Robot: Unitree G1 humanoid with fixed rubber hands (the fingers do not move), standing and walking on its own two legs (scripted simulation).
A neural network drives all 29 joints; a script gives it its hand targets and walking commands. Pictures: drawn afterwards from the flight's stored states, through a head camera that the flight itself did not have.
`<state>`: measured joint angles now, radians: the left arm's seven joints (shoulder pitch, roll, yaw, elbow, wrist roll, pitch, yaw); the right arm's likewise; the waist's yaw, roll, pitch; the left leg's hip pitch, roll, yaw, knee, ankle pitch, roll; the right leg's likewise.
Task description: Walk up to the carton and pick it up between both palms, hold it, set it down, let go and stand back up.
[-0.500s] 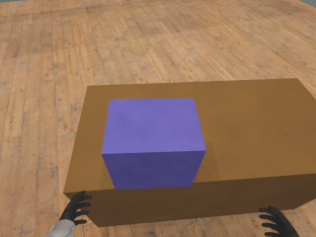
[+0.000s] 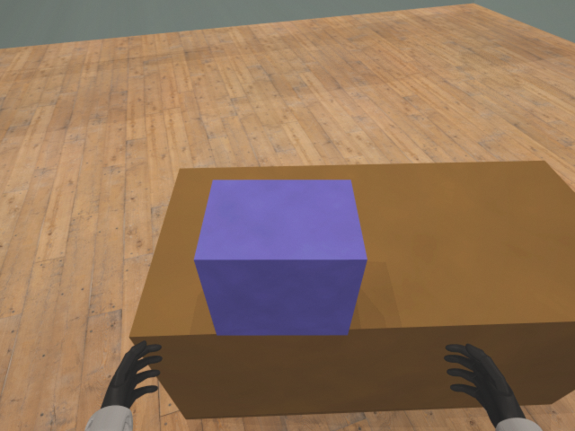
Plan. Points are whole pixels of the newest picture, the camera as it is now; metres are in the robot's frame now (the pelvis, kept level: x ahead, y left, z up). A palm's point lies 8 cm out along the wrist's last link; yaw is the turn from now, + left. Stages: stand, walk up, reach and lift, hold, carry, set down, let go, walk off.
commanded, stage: reach and lift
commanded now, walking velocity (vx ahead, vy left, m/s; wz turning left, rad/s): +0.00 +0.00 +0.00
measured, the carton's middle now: (282, 259) +0.46 +0.04 -0.08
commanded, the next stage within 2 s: none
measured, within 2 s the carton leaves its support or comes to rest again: neither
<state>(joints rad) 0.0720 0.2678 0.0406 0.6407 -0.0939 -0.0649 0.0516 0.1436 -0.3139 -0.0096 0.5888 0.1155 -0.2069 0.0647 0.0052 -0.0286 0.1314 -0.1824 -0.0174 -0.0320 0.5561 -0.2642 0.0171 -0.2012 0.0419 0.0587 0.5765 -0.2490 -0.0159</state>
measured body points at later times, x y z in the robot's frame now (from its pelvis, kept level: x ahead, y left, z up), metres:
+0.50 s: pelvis +0.06 +0.02 +0.00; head +0.07 +0.03 +0.45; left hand +0.30 +0.27 -0.03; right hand +0.27 -0.22 -0.03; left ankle +0.06 +0.13 -0.73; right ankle +0.07 -0.10 -0.73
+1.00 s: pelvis +0.10 +0.02 +0.01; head +0.14 +0.04 +0.45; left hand +0.32 +0.27 -0.03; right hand +0.31 -0.20 -0.02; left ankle +0.07 +0.13 -0.73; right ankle +0.07 -0.10 -0.73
